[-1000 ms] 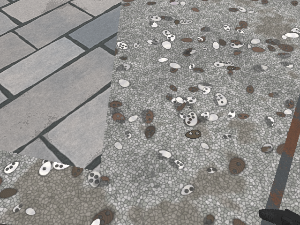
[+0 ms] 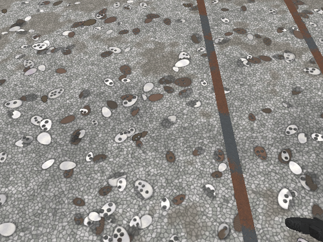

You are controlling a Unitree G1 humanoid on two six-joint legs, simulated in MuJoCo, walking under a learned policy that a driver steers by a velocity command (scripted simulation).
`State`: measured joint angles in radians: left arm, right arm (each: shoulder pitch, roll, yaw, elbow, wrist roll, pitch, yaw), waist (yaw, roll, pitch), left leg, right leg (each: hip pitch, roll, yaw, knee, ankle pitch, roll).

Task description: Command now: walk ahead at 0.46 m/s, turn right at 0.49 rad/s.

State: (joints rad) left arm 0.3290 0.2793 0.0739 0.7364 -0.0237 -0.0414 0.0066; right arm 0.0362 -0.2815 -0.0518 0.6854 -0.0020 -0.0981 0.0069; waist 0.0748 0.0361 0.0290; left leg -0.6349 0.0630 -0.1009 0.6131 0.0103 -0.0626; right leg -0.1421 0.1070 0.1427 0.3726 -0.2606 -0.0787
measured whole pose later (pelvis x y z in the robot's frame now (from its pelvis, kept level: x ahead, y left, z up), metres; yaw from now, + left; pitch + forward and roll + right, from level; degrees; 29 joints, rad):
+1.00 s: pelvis +0.16 +0.06 -0.01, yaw +25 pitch +2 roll +0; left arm 0.16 0.32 0.09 0.70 0.01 0.01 0.03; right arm 0.16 -0.30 -0.08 0.62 0.00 0.05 0.01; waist 0.02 -0.04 0.05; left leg -0.32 -0.02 0.01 0.58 -0.30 0.05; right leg -0.38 -0.11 -0.06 0.80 -0.47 0.06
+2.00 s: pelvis +0.13 +0.07 +0.00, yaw +60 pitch +2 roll -2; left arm 0.12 0.34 0.09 0.69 0.01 0.02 0.03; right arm 0.20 -0.30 -0.06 0.60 0.00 0.03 -0.01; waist -0.01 -0.04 0.07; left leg -0.29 -0.04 -0.06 0.49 -0.23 0.05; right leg -0.53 -0.02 0.02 1.12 -0.42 0.07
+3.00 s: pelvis +0.14 +0.08 -0.01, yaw +68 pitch -1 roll +1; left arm 0.24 0.30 0.04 0.78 -0.03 0.00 0.01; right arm 0.26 -0.25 -0.04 0.75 0.00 -0.01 -0.04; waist 0.00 -0.01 0.01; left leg -0.18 0.00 -0.01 0.54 -0.36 0.01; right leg -0.38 -0.01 0.02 0.86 -0.48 -0.01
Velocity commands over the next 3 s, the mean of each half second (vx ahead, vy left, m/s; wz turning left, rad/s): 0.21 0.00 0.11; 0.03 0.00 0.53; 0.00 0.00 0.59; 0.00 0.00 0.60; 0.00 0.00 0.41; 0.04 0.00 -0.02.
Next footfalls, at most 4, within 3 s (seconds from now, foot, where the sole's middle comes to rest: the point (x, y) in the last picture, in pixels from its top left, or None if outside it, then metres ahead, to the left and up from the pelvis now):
0.10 left None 0.25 0.14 -0.78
0.54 right None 0.26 -0.08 -0.78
0.94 left None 0.16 0.17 -0.78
1.42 right None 0.29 -0.01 -0.78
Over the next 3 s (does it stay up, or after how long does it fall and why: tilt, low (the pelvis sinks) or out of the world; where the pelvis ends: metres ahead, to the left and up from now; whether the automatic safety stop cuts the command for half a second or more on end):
stays up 0.14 0.08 -0.01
